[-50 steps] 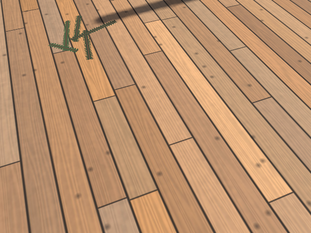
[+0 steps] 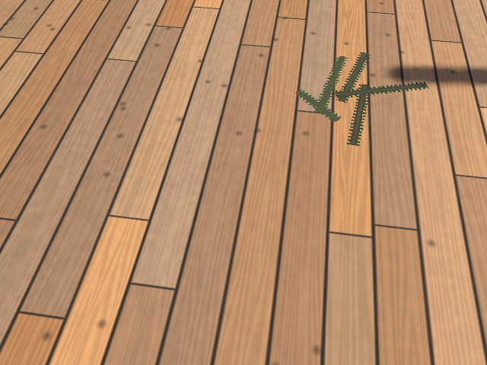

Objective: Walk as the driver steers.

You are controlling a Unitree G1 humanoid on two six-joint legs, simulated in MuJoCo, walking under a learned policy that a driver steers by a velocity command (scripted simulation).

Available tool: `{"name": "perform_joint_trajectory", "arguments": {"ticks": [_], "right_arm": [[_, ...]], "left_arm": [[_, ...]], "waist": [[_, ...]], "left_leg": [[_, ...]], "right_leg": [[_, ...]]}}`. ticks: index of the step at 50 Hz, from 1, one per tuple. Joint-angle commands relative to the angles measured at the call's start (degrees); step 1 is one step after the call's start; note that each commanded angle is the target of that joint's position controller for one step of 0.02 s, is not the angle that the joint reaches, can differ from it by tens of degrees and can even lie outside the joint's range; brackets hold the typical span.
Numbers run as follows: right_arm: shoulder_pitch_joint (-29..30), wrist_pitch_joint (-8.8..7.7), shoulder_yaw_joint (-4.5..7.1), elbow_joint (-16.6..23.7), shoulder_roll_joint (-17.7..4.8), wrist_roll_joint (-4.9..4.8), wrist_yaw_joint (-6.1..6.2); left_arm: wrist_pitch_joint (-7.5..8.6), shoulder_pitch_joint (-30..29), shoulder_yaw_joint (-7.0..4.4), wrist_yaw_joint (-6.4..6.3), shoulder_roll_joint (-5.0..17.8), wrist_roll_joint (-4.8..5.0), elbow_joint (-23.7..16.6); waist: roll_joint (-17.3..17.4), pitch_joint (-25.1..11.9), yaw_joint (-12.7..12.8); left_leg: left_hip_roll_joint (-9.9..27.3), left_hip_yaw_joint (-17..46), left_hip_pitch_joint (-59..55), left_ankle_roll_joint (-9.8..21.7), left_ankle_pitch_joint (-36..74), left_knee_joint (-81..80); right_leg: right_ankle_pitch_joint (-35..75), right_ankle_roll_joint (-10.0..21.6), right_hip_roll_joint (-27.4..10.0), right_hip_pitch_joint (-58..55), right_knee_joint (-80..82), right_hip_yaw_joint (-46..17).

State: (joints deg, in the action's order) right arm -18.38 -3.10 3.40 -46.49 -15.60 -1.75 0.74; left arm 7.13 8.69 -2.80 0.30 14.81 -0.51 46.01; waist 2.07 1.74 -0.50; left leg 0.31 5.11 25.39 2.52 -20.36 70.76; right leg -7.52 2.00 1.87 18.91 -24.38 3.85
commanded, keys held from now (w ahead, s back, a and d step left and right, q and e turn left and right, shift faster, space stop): w+q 0.22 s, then w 0.30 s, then no key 0.48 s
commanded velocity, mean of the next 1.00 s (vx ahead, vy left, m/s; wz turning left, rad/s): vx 0.36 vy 0.00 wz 0.27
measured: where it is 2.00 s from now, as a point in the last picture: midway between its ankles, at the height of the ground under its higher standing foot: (198, 353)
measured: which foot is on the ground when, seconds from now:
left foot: up 0.00-0.36, down 0.38-0.88, up 0.90-1.00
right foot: down 0.00-0.40, up 0.42-0.82, down 0.84-1.00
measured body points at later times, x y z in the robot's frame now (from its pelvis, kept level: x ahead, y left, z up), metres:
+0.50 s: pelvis +0.26 +0.09 -0.01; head +0.30 +0.12 +0.44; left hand +0.27 +0.38 -0.14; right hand +0.47 -0.12 -0.10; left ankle +0.30 +0.19 -0.74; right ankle +0.18 -0.09 -0.64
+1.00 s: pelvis +0.45 +0.11 -0.01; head +0.48 +0.10 +0.44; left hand +0.53 +0.38 -0.12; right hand +0.61 -0.13 -0.14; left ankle +0.35 +0.22 -0.69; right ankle +0.57 +0.04 -0.74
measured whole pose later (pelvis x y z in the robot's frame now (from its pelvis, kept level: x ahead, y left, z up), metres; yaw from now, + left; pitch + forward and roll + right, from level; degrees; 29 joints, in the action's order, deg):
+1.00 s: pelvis +0.45 +0.11 -0.01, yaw +15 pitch +2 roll +0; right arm -12.9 0.4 2.6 -48.1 -15.1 -0.3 1.6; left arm 2.8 6.2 -1.2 1.0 12.4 -1.1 48.3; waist 1.7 1.3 -0.1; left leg 0.1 2.6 20.3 -2.1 -32.4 53.7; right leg -5.5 2.9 1.0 24.2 -27.8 2.6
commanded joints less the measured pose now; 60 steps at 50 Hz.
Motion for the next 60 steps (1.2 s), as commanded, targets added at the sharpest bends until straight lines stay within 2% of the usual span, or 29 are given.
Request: {"name": "perform_joint_trajectory", "arguments": {"ticks": [1,5,10,13,16,18,19,20,21,22,23,24,25,29,34,40,42,43,44,45,46,48,50,52,56,57,58,59,60], "right_arm": [[-1.9,0.37,0.85,4.7,-2.0,-0.26,-0.28],[3.2,0.99,0.6,8.3,-1.8,0.55,-0.31],[12.2,-0.05,0.04,11.4,-1.5,0.42,-2.28],[17.1,0.03,-0.3,14.0,-1.1,0.26,-3.19],[17.5,-0.02,0.16,15.5,-2.6,0.53,-3.59],[6.8,-0.15,2.25,12.9,-6.1,0.94,-3.37],[-3.3,0.06,4.26,9.8,-10.1,0.83,-2.62],[-9.2,0.25,5.85,9.0,-17.6,1.29,-1.69],[-10.2,-0.24,4.84,9.7,-15.9,1.04,-1.88],[-7.8,-0.84,3.39,9.3,-11.7,1.55,-2.48],[-4.2,-1.06,2.84,9.4,-9.8,1.36,-2.59],[0.3,-1.18,2.18,9.7,-7.7,1.21,-2.71],[3.1,-1.43,1.53,10.2,-5.6,1.46,-2.81],[4.6,-2.91,1.66,8.7,-6.4,2.09,-2.28],[2.5,-1.82,1.49,5.8,-6.9,2.0,-0.42],[2.0,-0.63,1.38,2.1,-7.3,1.38,0.16],[2.2,-0.29,1.09,1.5,-6.4,1.19,0.32],[-1.1,-0.62,0.61,1.6,-5.1,2.48,0.34],[-9.1,-0.83,-0.64,-0.2,-1.1,2.75,0.23],[-7.0,-0.19,-0.55,-0.6,-2.9,2.27,0.07],[-4.2,0.87,0.31,0.0,-5.9,1.25,0.02],[0.5,3.51,0.78,0.3,-5.7,1.07,0.96],[0.8,5.17,0.68,-0.2,-4.1,1.45,1.88],[-0.8,5.12,0.37,-1.9,-2.4,1.73,2.25],[-1.6,4.54,0.41,-4.3,-1.7,2.64,1.66],[-0.6,4.44,0.43,-3.9,-2.6,3.36,1.63],[0.8,4.34,0.89,-3.3,-5.4,3.2,1.86],[1.6,3.96,1.18,-4.3,-5.9,2.67,1.76],[2.8,3.22,0.66,-4.4,-3.8,2.65,1.67]], "left_arm": [[0.81,1.7,-1.36,0.3,4.8,0.02,-1.2],[1.1,3.1,-2.55,0.29,7.9,0.33,0.6],[-0.12,4.9,-2.85,-0.12,10.0,0.57,1.2],[-1.05,8.3,-3.03,-0.01,11.4,1.52,2.4],[-2.25,9.5,-3.34,0.12,12.8,2.35,3.7],[-3.05,7.9,-3.16,-0.15,13.4,2.43,3.9],[-2.99,8.8,-2.21,-0.46,11.2,1.61,3.5],[-1.97,12.2,-0.09,0.0,5.2,-0.13,0.6],[0.0,12.8,0.27,0.61,5.6,1.05,1.4],[0.57,7.4,-1.14,1.04,10.0,3.56,0.1],[0.72,4.4,-0.81,0.95,9.0,3.68,-0.9],[0.48,3.4,-0.84,0.49,8.4,2.38,-0.6],[-0.25,4.3,-1.24,0.29,8.5,1.6,-0.1],[-2.72,6.8,-1.19,-0.13,6.0,0.67,0.9],[-2.44,-1.2,0.08,0.21,2.8,0.11,-1.3],[-1.85,-3.5,-0.6,1.5,5.6,-0.34,-2.4],[-1.4,2.0,-1.51,1.28,7.6,-1.11,-0.4],[-1.25,4.0,-2.19,0.83,11.2,-1.72,-0.3],[-1.83,5.8,-1.64,0.32,10.1,-2.32,0.1],[-2.65,7.9,-0.57,0.37,5.6,-1.12,0.8],[-3.06,5.9,-0.04,0.69,4.9,-0.16,0.7],[-3.84,-1.1,0.09,0.68,5.0,0.04,-0.4],[-4.74,-5.9,-0.15,0.23,5.6,-0.81,-0.9],[-5.2,-6.0,-0.23,-0.34,5.3,-1.11,-0.4],[-5.68,-4.8,0.2,-1.04,4.1,0.39,1.6],[-5.65,-3.7,0.55,-0.97,3.1,0.26,2.3],[-5.68,-2.7,0.36,-0.88,3.5,-0.06,2.5],[-5.73,-2.8,0.16,-1.0,3.5,-0.07,2.5],[-5.7,-3.1,0.18,-1.21,3.5,-0.24,2.9]], "waist": [[-6.4,-2.7,0.0],[-4.5,-0.6,0.3],[-4.3,0.6,3.5],[-4.4,2.3,5.3],[-5.6,2.5,3.8],[-6.0,-4.0,-3.4],[-4.1,-10.0,-7.5],[10.0,-16.6,-6.1],[11.0,-25.8,-5.7],[5.6,-19.2,-6.4],[4.7,-12.7,-4.7],[1.2,-8.9,-2.5],[1.8,-7.0,-0.3],[0.7,-4.5,3.0],[2.0,-3.2,0.4],[3.4,-4.1,0.0],[1.0,-7.0,2.5],[-4.0,-11.5,1.1],[-12.6,-18.6,-0.9],[-15.4,-20.9,1.9],[-11.4,-18.1,1.7],[-6.6,-9.9,0.4],[-9.9,-6.3,-1.3],[-11.1,-6.9,-1.3],[-8.8,-7.1,-2.0],[-7.2,-5.3,-1.5],[-3.8,-2.4,0.5],[1.4,-0.4,1.7],[2.7,0.3,1.7]], "left_leg": [[7.1,1.6,10.2,-0.1,3.2,-0.2],[8.5,1.6,15.8,-1.1,9.8,-8.0],[7.2,-3.0,14.4,-0.7,22.3,-24.1],[6.0,-5.1,13.1,0.2,19.7,-30.2],[3.3,-7.3,10.2,2.7,10.8,-34.4],[-1.7,-10.8,-6.5,5.4,12.2,-39.9],[-1.7,-8.2,-23.2,7.0,15.0,-38.9],[14.4,19.1,-44.5,15.1,11.1,-41.1],[22.6,41.0,-48.3,20.5,9.0,-51.7],[20.7,32.4,-44.1,17.1,11.1,-52.3],[18.3,23.0,-35.6,14.9,15.7,-52.0],[15.6,16.6,-27.6,13.1,19.6,-52.8],[13.4,12.2,-21.7,11.9,22.1,-54.7],[11.5,3.9,-14.7,12.4,40.9,-58.5],[7.8,-4.4,-14.8,9.1,46.2,-57.3],[11.2,-0.2,-21.7,7.8,41.6,-50.2],[7.2,-1.2,-21.8,4.7,39.5,-41.8],[2.6,-3.1,-17.1,1.8,29.5,-33.7],[-1.4,-3.6,-5.9,-1.8,6.9,-21.4],[-2.4,-1.0,-1.8,-4.1,-17.5,-13.1],[-0.5,1.3,0.4,-4.5,-20.1,-9.3],[2.3,0.3,2.5,-5.2,-15.3,-11.1],[2.8,-1.4,-3.6,-5.5,-10.0,-19.9],[1.9,-3.2,-9.4,-5.2,-5.2,-26.6],[0.7,-5.7,-17.7,-3.0,8.1,-41.0],[2.9,-3.1,-17.6,-1.7,8.6,-43.6],[5.1,-0.6,-13.0,-0.2,2.2,-46.1],[4.3,-0.2,-5.0,0.7,-7.5,-47.8],[4.1,-0.2,-1.6,0.1,-9.5,-50.0]], "right_leg": [[1.1,9.7,-16.3,-9.3,15.5,-15.0],[7.7,11.1,-17.6,-10.1,17.8,-8.1],[10.4,8.5,-15.8,-13.5,16.3,1.2],[8.5,7.6,-17.3,-16.8,15.4,2.1],[16.9,6.9,-19.4,-21.4,11.2,2.6],[35.4,4.7,-17.3,-19.9,-3.9,6.3],[32.3,2.5,-14.6,-10.9,-17.4,8.0],[0.0,-1.6,-7.2,13.4,-41.3,8.4],[-26.2,-1.8,-1.9,21.3,-52.6,-4.1],[-22.6,-0.9,-5.0,26.5,-55.6,-7.4],[-17.9,-0.1,-7.5,26.9,-52.8,-6.4],[-13.6,-0.2,-9.7,24.5,-48.6,-6.3],[-10.7,-0.2,-11.3,20.5,-45.3,-6.8],[-4.8,-2.6,-10.1,15.7,-38.9,-5.8],[10.2,-3.3,-6.9,12.5,-17.2,-3.7],[8.6,-0.2,-4.3,8.8,-6.9,-4.7],[20.5,2.0,-3.3,-0.9,0.1,-3.6],[44.7,4.6,-9.3,-11.5,-3.3,-9.0],[54.2,14.1,-19.5,-26.1,-5.5,-19.5],[50.5,18.2,-23.3,-26.0,-1.6,-26.7],[35.5,16.9,-22.2,-21.6,0.8,-26.6],[9.8,13.0,-19.2,-10.4,6.2,-23.4],[-4.0,9.7,-15.0,-0.5,10.3,-18.9],[-6.2,8.9,-12.8,2.1,10.9,-15.0],[-18.7,5.3,-10.5,4.3,9.3,-12.0],[-22.5,2.8,-9.4,5.4,8.5,-11.5],[-22.6,0.7,-6.8,4.9,6.7,-9.3],[-17.6,-0.6,-4.1,-0.3,4.3,-5.9],[-13.0,-0.8,-4.0,-4.5,1.5,-5.5]]}}
Keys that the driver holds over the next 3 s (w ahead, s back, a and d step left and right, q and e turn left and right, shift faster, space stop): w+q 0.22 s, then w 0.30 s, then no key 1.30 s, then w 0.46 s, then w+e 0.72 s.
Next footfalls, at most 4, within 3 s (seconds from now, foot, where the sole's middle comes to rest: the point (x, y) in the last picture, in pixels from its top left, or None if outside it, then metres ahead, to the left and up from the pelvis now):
0.38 left None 0.34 0.20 -0.77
0.84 right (238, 312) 0.61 0.05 -0.77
1.14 left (154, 363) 0.47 0.27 -0.77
2.56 left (140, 217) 0.94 0.37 -0.77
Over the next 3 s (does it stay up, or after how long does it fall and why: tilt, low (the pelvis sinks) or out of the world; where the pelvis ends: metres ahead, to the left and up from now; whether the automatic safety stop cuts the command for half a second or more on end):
stays up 1.00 0.24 0.00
